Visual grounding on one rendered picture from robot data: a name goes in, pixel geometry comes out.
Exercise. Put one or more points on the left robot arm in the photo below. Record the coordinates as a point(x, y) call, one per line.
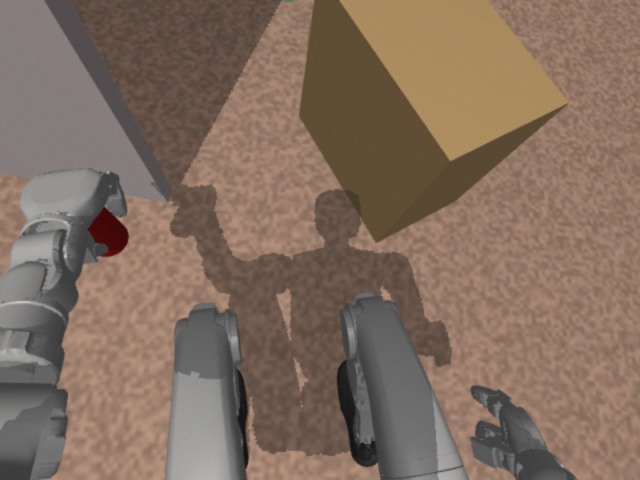
point(37, 292)

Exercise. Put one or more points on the right robot foot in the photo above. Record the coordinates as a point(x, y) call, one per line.
point(365, 455)

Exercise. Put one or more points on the right robot arm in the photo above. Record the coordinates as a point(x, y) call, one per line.
point(538, 464)

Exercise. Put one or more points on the right robot hand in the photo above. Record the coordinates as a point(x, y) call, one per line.
point(495, 446)

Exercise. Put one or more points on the left robot hand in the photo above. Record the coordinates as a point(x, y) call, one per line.
point(78, 193)

